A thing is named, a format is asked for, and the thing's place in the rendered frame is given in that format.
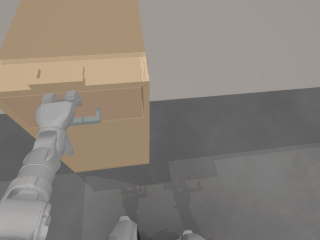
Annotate robot left thigh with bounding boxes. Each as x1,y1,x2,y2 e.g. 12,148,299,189
106,220,138,240

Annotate left robot hand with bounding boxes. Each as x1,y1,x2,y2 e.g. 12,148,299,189
36,90,82,156

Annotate drawer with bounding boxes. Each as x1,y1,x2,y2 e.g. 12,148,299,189
0,86,143,128

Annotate left robot shin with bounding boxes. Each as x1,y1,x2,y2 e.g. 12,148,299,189
119,216,132,222

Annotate left robot forearm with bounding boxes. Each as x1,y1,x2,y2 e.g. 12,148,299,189
0,127,67,206

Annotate left robot upper arm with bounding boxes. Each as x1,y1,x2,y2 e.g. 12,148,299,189
0,198,52,240

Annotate cabinet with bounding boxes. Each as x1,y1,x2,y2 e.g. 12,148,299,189
0,0,150,173

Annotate handle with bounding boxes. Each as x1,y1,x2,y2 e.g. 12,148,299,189
28,75,86,90
69,107,101,126

